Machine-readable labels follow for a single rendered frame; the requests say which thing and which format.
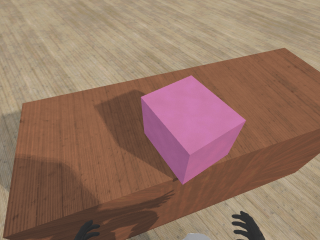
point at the right robot hand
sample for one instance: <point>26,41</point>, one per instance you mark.
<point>253,231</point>

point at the carton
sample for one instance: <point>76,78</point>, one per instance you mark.
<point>189,126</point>

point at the left robot hand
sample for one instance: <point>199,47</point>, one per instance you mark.
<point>82,233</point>

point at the pedestal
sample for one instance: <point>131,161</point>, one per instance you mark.
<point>85,156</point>

